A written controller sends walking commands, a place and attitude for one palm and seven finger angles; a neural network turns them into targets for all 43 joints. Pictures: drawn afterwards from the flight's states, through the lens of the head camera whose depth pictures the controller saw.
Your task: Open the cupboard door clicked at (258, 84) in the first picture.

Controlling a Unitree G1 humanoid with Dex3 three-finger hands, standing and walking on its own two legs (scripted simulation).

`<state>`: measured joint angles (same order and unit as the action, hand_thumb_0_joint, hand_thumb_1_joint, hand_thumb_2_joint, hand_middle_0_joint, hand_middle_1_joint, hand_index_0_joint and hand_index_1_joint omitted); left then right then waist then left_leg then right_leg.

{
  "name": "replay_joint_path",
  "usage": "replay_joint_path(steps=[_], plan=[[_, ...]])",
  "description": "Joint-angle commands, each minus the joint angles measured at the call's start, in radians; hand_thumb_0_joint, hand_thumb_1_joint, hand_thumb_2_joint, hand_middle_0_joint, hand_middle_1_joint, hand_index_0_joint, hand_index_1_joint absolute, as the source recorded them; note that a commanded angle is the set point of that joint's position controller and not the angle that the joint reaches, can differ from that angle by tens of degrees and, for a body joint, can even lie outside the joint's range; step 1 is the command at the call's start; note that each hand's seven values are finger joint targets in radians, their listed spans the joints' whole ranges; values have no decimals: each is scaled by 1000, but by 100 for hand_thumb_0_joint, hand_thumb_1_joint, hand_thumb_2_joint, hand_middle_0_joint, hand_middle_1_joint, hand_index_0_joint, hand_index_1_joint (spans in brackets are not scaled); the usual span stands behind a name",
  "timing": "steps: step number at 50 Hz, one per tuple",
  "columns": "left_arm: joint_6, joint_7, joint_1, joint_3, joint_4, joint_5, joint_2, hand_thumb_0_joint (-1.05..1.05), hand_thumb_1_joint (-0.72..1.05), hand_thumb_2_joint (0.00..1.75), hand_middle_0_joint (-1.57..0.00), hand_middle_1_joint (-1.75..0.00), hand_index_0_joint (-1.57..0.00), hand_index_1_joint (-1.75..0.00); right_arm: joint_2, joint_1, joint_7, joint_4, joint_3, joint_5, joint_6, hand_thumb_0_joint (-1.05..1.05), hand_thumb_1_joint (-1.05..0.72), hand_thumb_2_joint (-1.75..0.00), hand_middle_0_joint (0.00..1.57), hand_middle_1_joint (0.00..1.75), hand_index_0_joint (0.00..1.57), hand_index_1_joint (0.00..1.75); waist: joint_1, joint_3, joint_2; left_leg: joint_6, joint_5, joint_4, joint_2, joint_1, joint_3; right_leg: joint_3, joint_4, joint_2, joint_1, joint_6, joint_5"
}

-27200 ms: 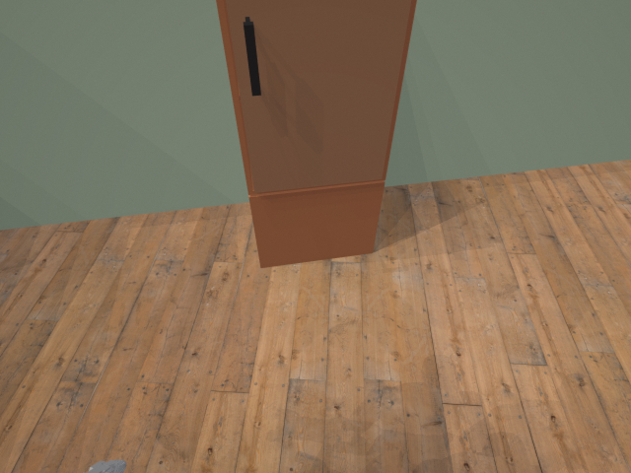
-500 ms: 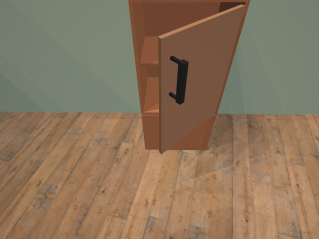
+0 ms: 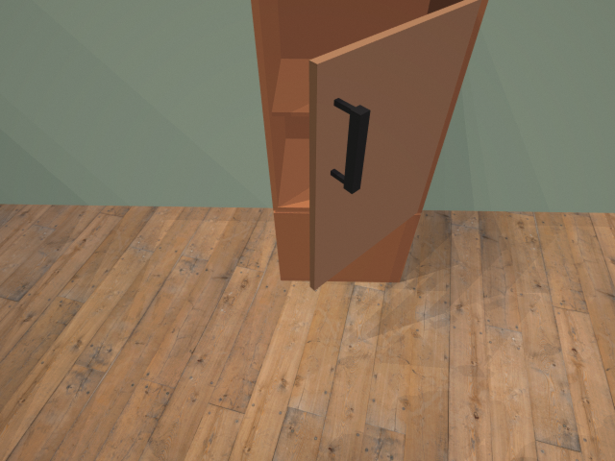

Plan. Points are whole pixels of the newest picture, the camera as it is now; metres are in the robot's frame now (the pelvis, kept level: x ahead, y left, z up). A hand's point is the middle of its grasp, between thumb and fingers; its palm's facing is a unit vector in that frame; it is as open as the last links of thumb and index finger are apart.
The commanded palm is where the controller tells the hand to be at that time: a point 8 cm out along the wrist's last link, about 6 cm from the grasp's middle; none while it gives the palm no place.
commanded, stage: look to check the result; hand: left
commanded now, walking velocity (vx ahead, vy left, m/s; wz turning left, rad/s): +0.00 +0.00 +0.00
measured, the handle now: (346, 147) +0.59 -0.03 +0.09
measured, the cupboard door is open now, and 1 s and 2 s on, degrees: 43 43 43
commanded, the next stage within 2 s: walk to a spot facing it in 0.22 s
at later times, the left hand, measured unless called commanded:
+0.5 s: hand out of the picture -0.01 +0.16 -0.18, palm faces +0.04 -0.99 -0.16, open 7.3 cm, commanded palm none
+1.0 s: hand out of the picture +0.12 +0.15 -0.16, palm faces -0.20 -0.93 -0.31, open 7.3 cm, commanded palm none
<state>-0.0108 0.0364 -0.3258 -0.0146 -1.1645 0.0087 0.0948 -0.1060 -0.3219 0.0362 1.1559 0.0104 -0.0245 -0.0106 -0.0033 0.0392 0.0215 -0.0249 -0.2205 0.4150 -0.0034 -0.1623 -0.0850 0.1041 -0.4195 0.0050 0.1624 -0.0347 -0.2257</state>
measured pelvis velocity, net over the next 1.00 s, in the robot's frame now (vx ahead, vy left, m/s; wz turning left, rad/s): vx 0.01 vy -0.04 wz -0.30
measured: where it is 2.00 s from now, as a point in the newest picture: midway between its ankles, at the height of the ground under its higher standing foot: outside the picture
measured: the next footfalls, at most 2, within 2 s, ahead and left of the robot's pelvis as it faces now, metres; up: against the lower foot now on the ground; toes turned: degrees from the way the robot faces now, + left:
left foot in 1.40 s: +0.15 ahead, +0.08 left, +0.00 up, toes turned -32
right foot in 1.84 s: +0.01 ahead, -0.11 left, +0.00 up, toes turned -53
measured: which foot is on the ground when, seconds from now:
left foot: down 0.00-0.82, up 0.84-1.00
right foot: down 0.00-1.00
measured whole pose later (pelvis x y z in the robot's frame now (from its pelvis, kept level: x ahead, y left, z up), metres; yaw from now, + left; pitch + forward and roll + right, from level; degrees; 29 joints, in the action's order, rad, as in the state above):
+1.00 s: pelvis +0.01 -0.04 -0.01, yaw -17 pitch +1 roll +2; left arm 0.01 0.02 -0.21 -0.08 -0.94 0.02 0.19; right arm -0.23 -0.09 0.03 0.93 -0.07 -0.02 -0.06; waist 0.03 0.13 0.03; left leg 0.06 -0.42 1.12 -0.04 -0.47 -0.01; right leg -0.02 -0.53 -0.07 0.27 -0.09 -0.28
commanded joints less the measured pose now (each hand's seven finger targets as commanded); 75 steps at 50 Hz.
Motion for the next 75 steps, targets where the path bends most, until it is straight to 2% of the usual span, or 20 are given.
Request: replay_joint_path(steps=[1,20,26,31,34,36,39,40,41,42,43,47,53,63,67,68,69,70,71,75], plan=[[-10,9,-78,-12,16,-1,85,0,90,90,-20,-30,-20,-30,-69,-85,5,-9,-11,1,10,0,-90,-90,20,30,20,30,-5,67,-16,-16,26,-92,-93,-49,105,-121,99,107,41,-9,27],[-1,6,-54,-30,32,2,103,0,90,90,-20,-30,-20,-30,-89,-56,12,-15,-25,4,4,0,-90,-90,20,30,20,30,-5,56,-20,-13,60,-48,-107,-21,79,-141,81,110,62,-13,80],[29,-10,-1,-68,106,12,138,0,90,90,-20,-30,-20,-30,-130,-10,15,-88,-61,0,-18,0,-90,-90,20,30,20,30,-10,65,-15,-19,-76,-2,-142,-50,57,-197,22,96,170,-29,1],[35,-23,36,-84,169,18,142,0,90,90,-20,-30,-20,-30,-192,13,20,-149,-88,-1,-9,0,-90,-90,20,30,20,30,-8,-7,67,-61,-53,-53,-256,-8,122,-154,-165,22,216,-5,66],[47,-33,73,-91,211,23,128,0,90,90,-20,-30,-20,-30,-227,28,20,-180,-99,-11,-1,0,-90,-90,20,30,20,30,-14,-2,164,-155,65,-128,-400,-3,180,-82,-469,5,293,25,-251],[43,-38,89,-91,229,21,119,0,90,90,-20,-30,-20,-30,-234,63,18,-203,-99,-17,3,0,-90,-90,20,30,20,30,3,13,97,-157,201,-81,-406,-14,128,-86,-457,31,280,25,-280],[34,-40,9,-93,217,18,135,0,90,90,-20,-30,-20,-30,-251,110,11,-227,-103,-11,-3,0,-90,-90,20,30,20,30,45,-23,28,-67,257,101,-326,-30,-20,-43,-184,16,112,26,-70],[26,-35,-25,-102,215,22,184,0,90,90,-20,-30,-20,-30,-242,118,7,-242,-104,-1,-7,0,-90,-90,20,30,20,30,63,-30,-100,-10,133,250,-241,-116,-74,-147,-27,59,22,2,152],[20,-21,-37,-123,219,32,305,0,90,90,-20,-30,-20,-30,-171,133,-1,-279,-95,11,-12,0,-90,-90,20,30,20,30,71,-28,-371,60,-304,469,-87,-353,-152,-521,82,316,-89,-100,340],[21,-14,-89,-119,213,14,316,0,90,90,-20,-30,-20,-30,-190,204,-2,-297,-93,7,-26,0,-90,-90,20,30,20,30,111,-16,-280,62,-422,648,-46,-388,5,-596,109,353,-53,-171,405],[19,-6,-55,-123,218,16,305,0,90,90,-20,-30,-20,-30,-182,233,-2,-301,-99,7,-29,0,-90,-90,20,30,20,30,86,-11,-267,60,-361,731,-48,-444,74,-598,89,301,-69,-163,420],[11,3,29,-109,260,8,265,0,90,90,-20,-30,-20,-30,-177,220,-5,-293,-92,8,-29,0,-90,-90,20,30,20,30,39,-92,-72,84,-184,754,-64,-442,115,-449,23,217,-160,-139,517],[14,-4,2,-109,272,12,273,0,90,90,-20,-30,-20,-30,-188,267,1,-323,-92,10,-39,0,-90,-90,20,30,20,30,45,-66,-134,93,-154,706,-43,-451,136,-463,37,176,-143,-108,531],[19,-11,-1,-120,297,19,305,0,90,90,-20,-30,-20,-30,-177,313,2,-381,-84,23,-10,0,-90,-90,20,30,20,30,62,-102,-145,78,-213,461,3,-348,123,-576,-12,169,-125,-173,591],[27,-11,75,-120,317,11,302,0,90,90,-20,-30,-20,-30,-184,183,10,-355,-82,28,5,0,-90,-90,20,30,20,30,-3,-126,-123,64,-85,145,12,-108,122,-559,-85,111,-2,-108,544],[29,-12,99,-114,326,6,280,0,90,90,-20,-30,-20,-30,-210,118,16,-337,-85,25,14,0,-90,-90,20,30,20,30,-37,-144,-81,46,15,1,-50,75,158,-507,-146,56,134,-60,393],[31,-21,64,-104,339,-4,219,0,90,90,-20,-30,-20,-30,-308,79,20,-337,-100,6,24,0,-90,-90,20,30,20,30,-35,-169,187,-45,148,-85,-308,246,415,-355,-299,-90,350,6,-30],[25,-29,61,-96,354,5,216,0,90,90,-20,-30,-20,-30,-353,64,18,-357,-105,7,14,0,-90,-90,20,30,20,30,-21,-135,282,-156,327,-101,-496,198,543,-200,-518,-86,415,59,-435],[32,-35,95,-97,345,18,242,0,90,90,-20,-30,-20,-30,-326,72,22,-360,-91,-5,9,0,-90,-90,20,30,20,30,-34,-79,157,-188,326,-113,-484,95,517,-204,-665,-57,417,73,-409],[45,-63,95,-99,322,14,216,0,90,90,-20,-30,-20,-30,-252,139,20,-379,-66,-3,16,0,-90,-90,20,30,20,30,27,-60,132,-112,500,-52,-304,65,176,-140,-809,14,425,98,-218]])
